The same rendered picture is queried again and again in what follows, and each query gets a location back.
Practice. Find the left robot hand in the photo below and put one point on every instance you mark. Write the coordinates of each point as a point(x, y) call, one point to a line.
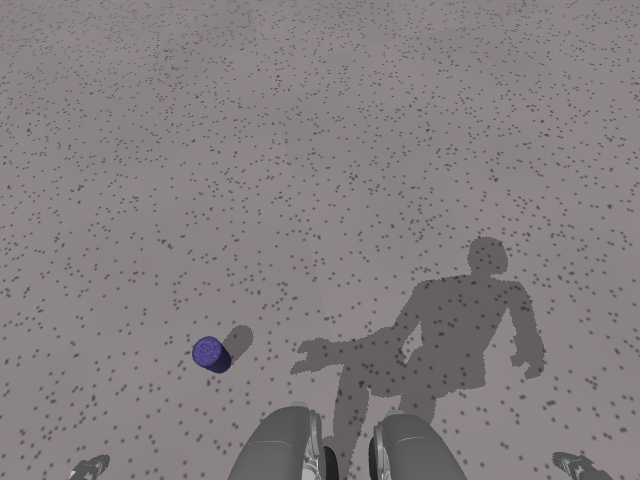
point(90, 470)

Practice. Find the left robot foot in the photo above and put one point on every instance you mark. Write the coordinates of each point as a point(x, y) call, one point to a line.
point(331, 464)

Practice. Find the cup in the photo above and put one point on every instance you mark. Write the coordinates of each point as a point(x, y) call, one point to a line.
point(209, 353)

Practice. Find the right robot hand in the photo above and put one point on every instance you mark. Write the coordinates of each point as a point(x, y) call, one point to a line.
point(579, 468)

